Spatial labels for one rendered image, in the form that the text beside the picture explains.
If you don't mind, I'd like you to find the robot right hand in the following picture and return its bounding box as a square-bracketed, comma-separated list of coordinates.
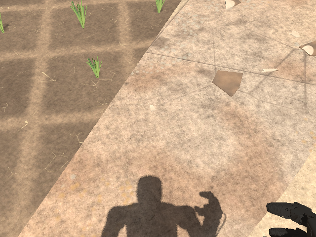
[264, 201, 316, 237]

